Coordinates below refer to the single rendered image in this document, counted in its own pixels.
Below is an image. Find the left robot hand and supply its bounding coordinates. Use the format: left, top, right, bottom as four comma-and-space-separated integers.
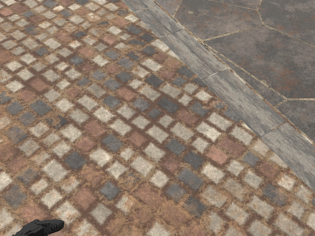
12, 219, 64, 236

